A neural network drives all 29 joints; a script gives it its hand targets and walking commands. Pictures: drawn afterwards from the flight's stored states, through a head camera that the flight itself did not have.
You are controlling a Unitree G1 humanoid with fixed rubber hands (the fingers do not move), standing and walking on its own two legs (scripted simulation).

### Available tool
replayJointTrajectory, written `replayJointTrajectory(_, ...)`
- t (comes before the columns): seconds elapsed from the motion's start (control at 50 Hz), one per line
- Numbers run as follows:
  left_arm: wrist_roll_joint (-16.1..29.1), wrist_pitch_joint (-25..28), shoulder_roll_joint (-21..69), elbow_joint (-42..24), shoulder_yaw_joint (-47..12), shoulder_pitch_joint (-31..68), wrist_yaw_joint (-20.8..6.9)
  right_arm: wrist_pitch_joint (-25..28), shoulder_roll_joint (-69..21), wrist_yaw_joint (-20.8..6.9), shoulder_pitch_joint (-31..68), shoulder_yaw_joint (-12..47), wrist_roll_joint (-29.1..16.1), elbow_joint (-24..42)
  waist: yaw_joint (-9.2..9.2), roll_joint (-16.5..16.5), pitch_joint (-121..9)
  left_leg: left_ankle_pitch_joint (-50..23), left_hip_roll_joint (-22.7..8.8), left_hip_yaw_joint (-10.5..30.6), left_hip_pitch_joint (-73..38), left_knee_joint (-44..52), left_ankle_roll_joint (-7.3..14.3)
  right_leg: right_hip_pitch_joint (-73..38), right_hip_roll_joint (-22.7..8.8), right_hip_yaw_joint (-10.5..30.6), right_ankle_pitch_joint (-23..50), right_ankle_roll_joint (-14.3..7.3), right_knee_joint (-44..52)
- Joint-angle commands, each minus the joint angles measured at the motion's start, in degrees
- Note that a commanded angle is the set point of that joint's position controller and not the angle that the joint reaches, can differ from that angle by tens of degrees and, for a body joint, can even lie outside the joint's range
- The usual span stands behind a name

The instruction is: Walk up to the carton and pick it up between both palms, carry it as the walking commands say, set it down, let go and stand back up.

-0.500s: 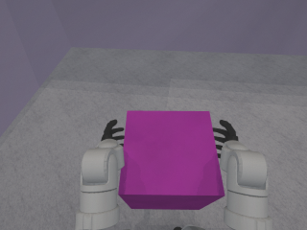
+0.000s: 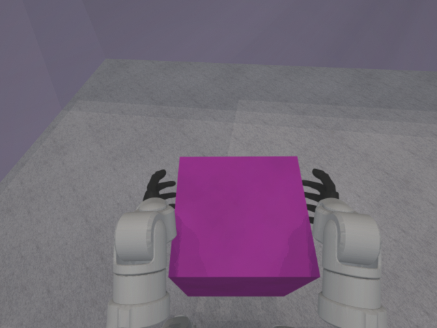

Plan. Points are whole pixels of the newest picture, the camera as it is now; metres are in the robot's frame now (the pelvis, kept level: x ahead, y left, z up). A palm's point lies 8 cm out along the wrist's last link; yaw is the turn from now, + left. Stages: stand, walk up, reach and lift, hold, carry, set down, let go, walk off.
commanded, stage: carry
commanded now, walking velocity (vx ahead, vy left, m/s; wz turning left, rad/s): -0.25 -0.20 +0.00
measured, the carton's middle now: (236, 233) +0.30 +0.01 -0.02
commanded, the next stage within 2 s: none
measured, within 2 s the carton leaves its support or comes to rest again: neither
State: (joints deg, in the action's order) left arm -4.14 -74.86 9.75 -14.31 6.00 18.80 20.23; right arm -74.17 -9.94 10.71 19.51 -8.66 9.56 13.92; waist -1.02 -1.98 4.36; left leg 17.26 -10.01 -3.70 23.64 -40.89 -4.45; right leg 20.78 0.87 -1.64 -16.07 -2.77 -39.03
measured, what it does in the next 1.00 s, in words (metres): walks backwards: left foot, then right foot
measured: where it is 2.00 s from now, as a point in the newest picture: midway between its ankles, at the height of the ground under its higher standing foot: outside the picture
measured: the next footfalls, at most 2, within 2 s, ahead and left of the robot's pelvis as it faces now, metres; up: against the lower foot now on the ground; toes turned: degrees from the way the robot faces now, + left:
left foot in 0.34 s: -0.10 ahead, +0.10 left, +0.00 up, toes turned +4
right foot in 0.58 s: -0.10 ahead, -0.12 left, +0.00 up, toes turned +5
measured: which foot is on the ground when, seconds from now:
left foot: up 0.00-0.32, down 0.34-1.00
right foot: down 0.00-0.34, up 0.36-0.56, down 0.58-1.00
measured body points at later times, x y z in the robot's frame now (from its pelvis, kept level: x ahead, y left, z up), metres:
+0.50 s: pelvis -0.17 -0.02 +0.01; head -0.17 -0.01 +0.46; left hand +0.13 +0.13 +0.10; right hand +0.14 -0.16 +0.11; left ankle -0.13 +0.09 -0.71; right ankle -0.07 -0.13 -0.69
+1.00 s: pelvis -0.24 -0.02 +0.01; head -0.27 -0.03 +0.46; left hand +0.05 +0.12 +0.08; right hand +0.06 -0.17 +0.08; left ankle -0.15 +0.09 -0.71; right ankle -0.14 -0.13 -0.71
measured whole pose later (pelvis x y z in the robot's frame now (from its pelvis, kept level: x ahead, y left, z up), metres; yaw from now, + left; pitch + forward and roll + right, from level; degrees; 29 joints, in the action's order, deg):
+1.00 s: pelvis -0.24 -0.02 +0.01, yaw +1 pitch -4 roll +0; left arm -6.2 -71.1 9.6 -1.8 7.0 18.6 17.6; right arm -70.9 -9.9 12.0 19.3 -10.7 9.5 3.2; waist 0.4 -0.9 -0.8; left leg 13.5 -2.8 -5.9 19.5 -33.3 1.2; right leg 19.5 0.4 -2.2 -10.9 -1.7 -31.8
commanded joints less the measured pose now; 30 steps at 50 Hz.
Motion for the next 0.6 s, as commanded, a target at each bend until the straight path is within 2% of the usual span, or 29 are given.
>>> replayJointTrajectory(0.0, 25.3, 1.3, 60.0, -3.6, -32.4, 33.5, -31.9, 1.1, -61.2, -19.8, 35.3, 41.2, -29.5, 5.2, 0.78, 18.4, -26.0, 22.0, 6.0, 2.2, 6.2, -32.3, 2.3, -9.2, -19.3, 17.6, 36.1, -8.0, 17.7)
replayJointTrajectory(0.02, 25.6, 1.4, 60.7, -4.2, -32.3, 34.5, -31.9, 1.4, -61.4, -19.9, 35.2, 41.2, -30.0, 5.1, 0.80, 13.6, -27.8, 17.2, 5.0, 3.6, 5.9, -34.8, 2.7, -10.8, -17.0, 13.6, 30.2, -7.3, 17.3)
replayJointTrajectory(0.06, 24.7, 1.8, 60.1, -4.4, -31.2, 34.4, -31.5, 1.3, -61.4, -20.2, 35.5, 41.2, -31.2, 4.2, 0.73, 8.0, -27.5, 12.4, 4.9, 2.4, 7.1, -33.8, 1.6, -12.3, -14.6, 11.3, 24.9, -6.5, 16.8)
replayJointTrajectory(0.08, 24.2, 1.8, 59.6, -3.9, -30.4, 33.6, -31.3, 1.3, -61.3, -20.1, 34.6, 40.5, -31.0, 3.0, 0.86, 7.1, -27.8, 11.2, 5.3, 1.7, 6.7, -30.3, 1.2, -14.4, -13.5, 11.1, 20.3, -5.1, 17.2)
replayJointTrajectory(0.1, 24.2, 1.9, 60.3, -3.4, -30.0, 33.4, -31.2, 1.3, -60.8, -19.9, 35.7, 40.6, -31.1, 4.5, 0.83, 7.9, -29.8, 11.6, 6.1, 0.9, 6.5, -25.3, 1.1, -17.6, -13.5, 11.6, 20.6, -4.9, 17.2)
replayJointTrajectory(0.14, 23.2, 2.0, 59.1, -2.3, -29.1, 30.7, -30.9, 1.3, -60.0, -19.7, 35.0, 40.7, -31.1, 5.0, 0.49, 11.4, -33.5, 14.2, 7.3, 0.9, 6.1, -18.1, 1.1, -23.8, -14.7, 13.5, 26.8, -5.4, 15.7)
replayJointTrajectory(0.16, 22.7, 2.1, 58.5, -1.9, -29.0, 29.5, -30.7, 1.3, -59.8, -19.6, 33.9, 40.7, -31.0, 4.4, 0.30, 11.8, -34.2, 15.7, 8.2, 0.6, 4.9, -15.0, 1.3, -23.8, -15.4, 14.9, 24.3, -5.3, 16.7)
replayJointTrajectory(0.18, 22.7, 2.3, 58.5, -1.8, -29.5, 29.1, -30.7, 1.5, -59.3, -19.5, 34.4, 40.9, -31.2, 5.6, 0.29, 12.8, -35.3, 16.6, 9.0, 0.0, 3.1, -11.5, 1.4, -23.2, -15.8, 14.9, 21.6, -5.8, 17.4)
replayJointTrajectory(0.2, 22.6, 2.5, 57.6, -2.4, -29.6, 28.5, -30.7, 1.8, -59.1, -19.4, 32.8, 40.8, -30.9, 5.0, 0.24, 13.9, -35.6, 16.9, 10.1, -1.1, 1.3, -9.1, 1.8, -22.5, -16.2, 14.7, 16.6, -5.3, 19.3)
replayJointTrajectory(0.22, 22.2, 2.6, 57.4, -2.3, -30.0, 28.0, -30.7, 2.0, -58.8, -19.6, 32.5, 40.9, -30.9, 5.1, 0.21, 13.7, -35.0, 16.3, 10.9, -2.3, -1.8, -5.9, 2.3, -19.2, -16.4, 14.5, 8.6, -4.4, 22.3)
replayJointTrajectory(0.24, 22.4, 2.8, 57.5, -3.2, -30.5, 29.2, -30.6, 2.1, -59.6, -19.6, 32.6, 41.1, -31.0, 4.9, 0.31, 15.8, -34.8, 15.6, 11.7, -3.7, -5.7, -1.2, 3.1, -16.8, -15.8, 12.9, 1.6, -2.4, 25.5)
replayJointTrajectory(0.26, 22.0, 3.0, 57.3, -3.7, -30.9, 28.4, -30.4, 2.2, -59.4, -19.8, 31.9, 41.3, -31.2, 5.1, 0.32, 18.4, -34.7, 14.2, 12.3, -4.7, -9.4, 5.0, 3.9, -15.0, -14.9, 11.1, -4.4, 0.1, 28.2)
replayJointTrajectory(0.28, 21.7, 2.9, 57.3, -3.2, -30.8, 28.1, -30.3, 2.1, -60.0, -19.9, 31.1, 41.0, -31.1, 4.0, 0.67, 19.1, -34.9, 11.1, 13.6, -7.5, -14.2, 12.7, 4.5, -14.4, -12.9, 8.2, -8.3, 3.6, 30.5)
replayJointTrajectory(0.3, 21.3, 3.0, 57.4, -3.1, -31.3, 28.0, -30.1, 2.3, -60.1, -20.1, 31.8, 41.1, -31.1, 4.5, 1.40, 16.5, -35.2, 7.0, 13.1, -9.4, -19.7, 21.4, 5.3, -13.1, -10.0, 4.6, -9.3, 7.6, 30.3)
replayJointTrajectory(0.32, 21.6, 3.2, 57.7, -4.1, -32.1, 30.1, -29.9, 2.3, -60.5, -20.4, 31.4, 40.1, -31.3, 3.9, 1.84, 8.5, -35.1, 10.3, 7.2, -2.1, -22.7, 25.3, 6.9, -8.7, -7.7, 3.1, -9.2, 9.0, 25.7)
replayJointTrajectory(0.34, 22.9, 3.3, 58.5, -6.2, -33.9, 32.0, -30.0, 2.6, -60.4, -20.7, 29.5, 39.3, -30.5, 3.3, 2.67, -6.1, -32.0, 17.3, -4.5, 14.7, -20.0, 29.6, 10.9, 0.3, -2.8, -1.3, -6.3, 10.6, 15.5)
replayJointTrajectory(0.36, 23.0, 3.4, 58.8, -7.4, -34.8, 33.0, -30.0, 2.8, -61.3, -21.3, 30.5, 39.5, -31.3, 4.3, 2.21, -12.4, -27.6, 21.4, -11.6, 21.3, -9.4, 30.5, 14.3, 1.6, -1.9, -0.4, -7.3, 6.6, 0.7)
replayJointTrajectory(0.38, 23.3, 3.5, 59.5, -8.5, -35.8, 35.2, -29.8, 2.5, -61.6, -21.8, 30.3, 39.3, -31.8, 4.1, 2.15, -9.9, -25.8, 17.4, -12.5, 17.2, -5.1, 29.6, 15.0, 1.1, -2.4, 1.5, -3.9, 4.7, -6.1)
replayJointTrajectory(0.4, 23.0, 3.4, 59.3, -6.9, -35.4, 34.4, -29.6, 2.0, -61.2, -22.1, 29.8, 39.0, -32.0, 2.2, 1.85, -7.1, -24.8, 12.9, -12.1, 13.9, -3.6, 28.3, 15.1, 1.8, -2.0, 1.9, -3.4, 4.1, -11.6)
replayJointTrajectory(0.42, 23.3, 3.2, 59.5, -5.8, -35.7, 35.2, -29.5, 1.7, -60.8, -22.3, 30.9, 38.8, -31.7, 2.2, 1.66, -3.8, -23.3, 6.6, -9.6, 10.4, -4.6, 26.4, 13.3, 3.4, -2.4, 2.7, -2.5, 3.2, -11.5)
replayJointTrajectory(0.46, 24.0, 2.4, 59.3, -3.8, -35.8, 34.9, -29.9, 1.3, -60.2, -22.2, 30.1, 37.8, -30.2, -0.4, 1.39, -6.0, -23.4, -3.7, -5.1, 5.1, -6.1, 21.8, 10.7, 1.4, -2.7, 1.7, -3.1, 2.3, -5.3)
replayJointTrajectory(0.48, 23.9, 1.9, 58.8, -2.7, -35.4, 33.9, -30.1, 1.1, -59.6, -22.0, 29.1, 37.5, -29.6, -1.2, 1.56, -6.9, -23.7, -6.8, -4.3, 4.9, -6.4, 19.5, 10.5, -0.2, -2.1, 0.1, -4.3, 2.1, -1.3)
replayJointTrajectory(0.5, 24.4, 1.7, 59.0, -3.0, -35.7, 35.3, -30.2, 1.0, -60.0, -22.0, 29.8, 37.6, -29.4, -1.6, 1.31, -7.9, -23.7, -8.2, -3.6, 4.2, -6.5, 17.3, 10.0, -3.2, -1.5, -1.6, -4.2, 2.2, 5.0)
replayJointTrajectory(0.52, 23.7, 1.3, 57.9, -1.6, -34.7, 33.3, -30.4, 0.8, -59.2, -21.9, 28.5, 37.4, -28.9, -3.1, 0.98, -7.1, -24.2, -6.9, -3.1, 4.4, -5.1, 16.4, 9.2, -7.5, -1.2, -1.9, -1.0, 2.1, 10.5)
replayJointTrajectory(0.54, 24.0, 1.2, 57.9, -1.4, -34.6, 34.0, -30.6, 0.7, -59.2, -21.7, 27.3, 37.0, -28.3, -4.2, 0.95, -2.9, -26.6, -4.3, -1.8, 4.1, -4.8, 14.1, 7.6, -13.2, -3.5, 1.6, 1.2, 2.0, 16.3)
replayJointTrajectory(0.56, 23.9, 1.3, 57.9, -0.7, -34.1, 34.2, -30.9, 0.8, -59.8, -21.6, 27.6, 37.4, -28.5, -4.4, 1.39, 5.1, -27.8, -1.5, 0.5, 3.1, -1.8, 10.5, 5.6, -17.6, -10.0, 9.4, 8.9, 0.9, 18.4)
replayJointTrajectory(0.58, 22.8, 1.6, 57.7, 1.3, -32.9, 32.1, -30.9, 0.7, -59.4, -21.7, 29.0, 38.3, -28.9, -3.3, 1.78, 10.7, -26.3, 0.3, 4.0, 1.4, -1.7, 8.9, 3.8, -12.7, -15.8, 15.3, 9.1, -2.1, 18.9)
